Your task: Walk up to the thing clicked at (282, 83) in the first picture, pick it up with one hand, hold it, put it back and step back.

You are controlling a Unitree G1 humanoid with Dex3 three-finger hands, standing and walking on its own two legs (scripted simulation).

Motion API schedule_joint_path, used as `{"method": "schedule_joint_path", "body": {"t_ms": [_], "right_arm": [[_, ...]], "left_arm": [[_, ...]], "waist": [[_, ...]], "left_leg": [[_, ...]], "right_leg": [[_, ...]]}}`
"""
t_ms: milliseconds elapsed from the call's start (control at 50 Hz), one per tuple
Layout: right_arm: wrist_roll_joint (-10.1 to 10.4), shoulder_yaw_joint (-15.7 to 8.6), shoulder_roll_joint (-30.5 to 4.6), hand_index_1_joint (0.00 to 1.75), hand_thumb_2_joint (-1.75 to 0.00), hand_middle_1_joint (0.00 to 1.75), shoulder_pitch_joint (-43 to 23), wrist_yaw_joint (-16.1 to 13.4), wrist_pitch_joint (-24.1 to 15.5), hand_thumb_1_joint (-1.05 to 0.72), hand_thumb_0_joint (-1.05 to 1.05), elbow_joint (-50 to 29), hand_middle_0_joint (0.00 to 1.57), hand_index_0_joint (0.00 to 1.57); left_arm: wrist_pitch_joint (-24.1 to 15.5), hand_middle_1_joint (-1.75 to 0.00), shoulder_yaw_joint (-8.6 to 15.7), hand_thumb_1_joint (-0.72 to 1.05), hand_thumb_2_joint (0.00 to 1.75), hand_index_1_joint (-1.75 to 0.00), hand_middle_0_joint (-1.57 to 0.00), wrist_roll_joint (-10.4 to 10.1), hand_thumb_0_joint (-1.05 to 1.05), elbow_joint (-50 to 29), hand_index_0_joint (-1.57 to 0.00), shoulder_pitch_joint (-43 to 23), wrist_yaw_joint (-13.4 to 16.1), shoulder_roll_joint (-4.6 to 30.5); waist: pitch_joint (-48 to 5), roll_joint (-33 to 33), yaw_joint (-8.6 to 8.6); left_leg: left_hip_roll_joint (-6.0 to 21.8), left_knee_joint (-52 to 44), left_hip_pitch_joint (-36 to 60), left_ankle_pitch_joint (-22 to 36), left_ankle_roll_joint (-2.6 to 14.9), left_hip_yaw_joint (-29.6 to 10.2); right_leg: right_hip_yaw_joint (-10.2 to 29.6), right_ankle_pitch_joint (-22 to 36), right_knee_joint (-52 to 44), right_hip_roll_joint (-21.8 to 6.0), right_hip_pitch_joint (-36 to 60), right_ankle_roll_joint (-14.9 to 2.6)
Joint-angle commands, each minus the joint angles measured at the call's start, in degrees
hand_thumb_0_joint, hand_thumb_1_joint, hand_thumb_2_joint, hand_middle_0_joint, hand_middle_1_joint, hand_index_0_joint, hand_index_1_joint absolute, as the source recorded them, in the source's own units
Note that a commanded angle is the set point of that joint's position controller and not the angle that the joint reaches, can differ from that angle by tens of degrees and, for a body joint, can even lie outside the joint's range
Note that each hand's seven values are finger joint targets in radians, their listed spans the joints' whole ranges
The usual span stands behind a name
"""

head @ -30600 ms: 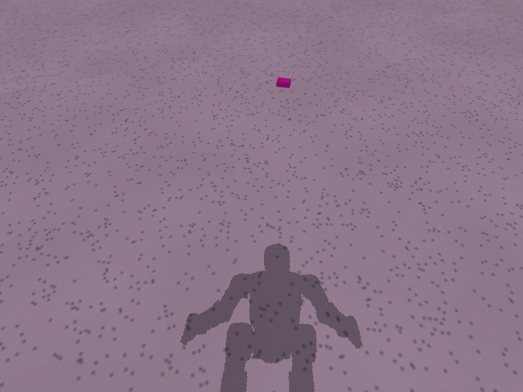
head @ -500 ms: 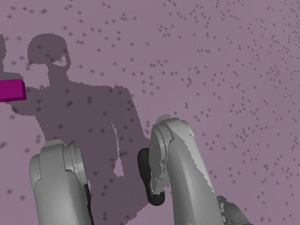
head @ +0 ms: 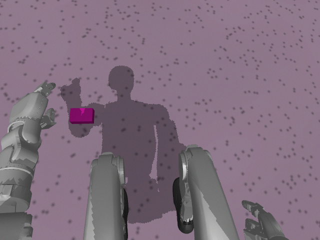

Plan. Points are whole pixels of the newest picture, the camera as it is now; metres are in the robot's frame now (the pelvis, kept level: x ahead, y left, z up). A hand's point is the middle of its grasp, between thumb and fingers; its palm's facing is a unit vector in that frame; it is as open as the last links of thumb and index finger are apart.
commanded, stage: home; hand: left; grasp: from above
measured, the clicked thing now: (82, 116) +0.51 +0.28 -0.42
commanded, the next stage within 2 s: none
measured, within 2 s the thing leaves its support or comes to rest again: neither
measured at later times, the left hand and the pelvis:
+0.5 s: hand (27, 169) +0.27 +0.20 +0.10, palm faces +0.05 -0.95 -0.32, open 7.4 cm; pelvis +0.03 -0.01 +0.19, yaw +4 degrees
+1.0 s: hand out of the picture +0.22 +0.19 +0.24, palm faces +0.15 -0.97 -0.20, open 7.4 cm; pelvis +0.08 +0.00 +0.28, yaw +5 degrees
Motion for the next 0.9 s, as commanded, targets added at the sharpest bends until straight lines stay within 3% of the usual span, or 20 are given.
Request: {"method": "schedule_joint_path", "body": {"t_ms": [0,40,60,160,200,240,280,480,540,680,760,880], "right_arm": [[1.0,-4.7,-9.5,0.3,-0.9,0.3,5.1,-2.1,-3.0,-0.9,0.0,-5.6,0.2,0.2],[1.6,-4.5,-9.4,0.3,-0.9,0.3,3.3,-3.1,-3.6,-0.9,0.0,-6.2,0.2,0.2],[1.9,-4.2,-8.8,0.3,-0.9,0.3,2.2,-3.5,-4.0,-0.9,0.0,-6.6,0.2,0.2],[2.8,-3.4,-7.7,0.3,-0.9,0.3,-1.3,-5.9,-6.2,-0.9,0.0,-7.7,0.2,0.2],[3.0,-3.1,-6.7,0.3,-0.9,0.3,-2.4,-6.8,-7.1,-0.9,0.0,-8.4,0.2,0.2],[3.2,-2.6,-6.4,0.3,-0.9,0.3,-3.0,-7.7,-7.9,-0.9,0.0,-8.9,0.2,0.2],[3.2,-2.3,-5.5,0.3,-0.9,0.3,-3.5,-8.5,-8.7,-0.9,0.0,-10.0,0.2,0.2],[3.6,0.2,-2.3,0.3,-0.9,0.3,-0.5,-13.2,-11.9,-0.9,0.0,-10.8,0.2,0.2],[3.5,0.5,-2.1,0.3,-0.9,0.3,0.8,-14.5,-12.9,-0.9,0.0,-11.6,0.2,0.2],[2.7,0.6,-1.3,0.3,-0.9,0.3,3.6,-16.3,-14.7,-0.9,0.0,-13.2,0.2,0.2],[2.2,0.4,-0.8,0.3,-0.9,0.3,3.6,-16.7,-15.7,-0.9,0.0,-14.1,0.2,0.2],[1.8,0.0,-1.5,0.3,-0.9,0.3,3.1,-16.9,-17.0,-0.9,0.0,-14.9,0.2,0.2]], "left_arm": [[0.6,-0.3,1.3,0.9,0.9,-0.3,-0.2,-8.4,0.0,-19.9,-0.2,-5.9,0.3,7.2],[1.9,-0.3,3.3,0.9,0.9,-0.3,-0.2,-10.1,0.0,-21.9,-0.2,-3.0,1.3,8.3],[2.5,-0.3,1.7,0.9,0.9,-0.3,-0.2,-11.3,0.0,-22.1,-0.2,-0.3,1.5,5.3],[6.1,-0.3,2.9,0.9,0.9,-0.3,-0.2,-18.3,0.0,-29.0,-0.2,6.8,3.4,2.4],[8.0,-0.3,0.9,0.9,0.9,-0.3,-0.2,-21.2,0.0,-30.4,-0.2,10.1,3.4,-0.7],[9.6,-0.3,2.0,0.9,0.9,-0.3,-0.2,-24.5,0.0,-31.7,-0.2,13.4,3.9,-0.9],[10.9,-0.3,1.5,0.9,0.9,-0.3,-0.2,-27.7,0.0,-34.9,-0.2,16.3,4.2,-2.5],[17.8,-0.3,2.0,0.9,0.9,-0.3,-0.2,-37.1,0.0,-41.5,-0.2,33.5,4.6,-9.7],[19.4,-0.3,2.7,0.9,0.9,-0.3,-0.2,-38.7,0.0,-43.8,-0.2,38.8,4.4,-10.6],[21.6,-0.3,1.4,0.9,0.9,-0.3,-0.2,-39.6,0.0,-51.9,-0.2,49.4,3.6,-13.2],[22.2,-0.3,0.2,0.9,0.9,-0.3,-0.2,-39.3,0.0,-54.8,-0.2,54.2,2.8,-14.5],[22.6,-0.3,-0.6,0.9,0.9,-0.3,-0.2,-39.1,0.0,-56.6,-0.2,55.8,1.4,-14.6]], "waist": [[-31.7,7.4,-0.53],[-30.8,7.6,0.74],[-29.0,7.4,-0.05],[-27.6,6.4,0.87],[-24.6,6.3,0.09],[-23.8,4.5,0.22],[-24.4,4.6,0.46],[-17.5,1.4,0.88],[-15.2,1.5,1.7],[-10.7,2.8,2.85],[-6.9,2.9,2.94],[-2.9,-0.7,2.69]], "left_leg": [[-0.1,-23.5,29.5,3.8,0.82,-0.2],[0.1,-26.9,33.5,1.9,0.56,-1.4],[0.2,-28.8,34.5,1.1,0.5,-1.7],[-0.2,-36.0,42.0,-1.0,0.43,-2.1],[-0.1,-38.6,44.3,-0.6,0.38,-1.5],[-0.3,-40.7,46.3,-1.3,0.65,-1.4],[-0.5,-42.6,49.4,0.6,0.63,-0.4],[-0.5,-54.5,62.4,11.7,0.49,0.4],[-0.5,-58.4,66.6,15.2,0.25,0.3],[-0.3,-66.4,76.5,23.6,-0.52,0.9],[-0.1,-69.3,78.7,24.3,-0.67,0.5],[-0.2,-71.3,79.4,23.3,-0.08,0.8]], "right_leg": [[-1.7,5.9,-18.0,1.4,24.6,-3.91],[-1.6,5.1,-19.8,1.3,26.0,-3.8],[-1.5,4.7,-20.9,1.2,26.5,-3.67],[-0.1,2.6,-28.6,1.1,33.7,-3.43],[0.3,2.3,-32.0,1.2,35.9,-3.4],[0.9,1.7,-35.3,1.0,40.0,-3.12],[1.5,2.7,-38.5,1.1,44.1,-3.18],[1.5,11.5,-53.1,1.5,62.2,-2.97],[1.0,14.5,-56.6,1.6,67.0,-2.84],[-0.5,21.0,-63.4,2.1,74.9,-2.84],[-1.4,21.1,-65.9,2.5,76.4,-2.85],[-2.2,19.8,-68.3,2.7,77.7,-2.46]]}}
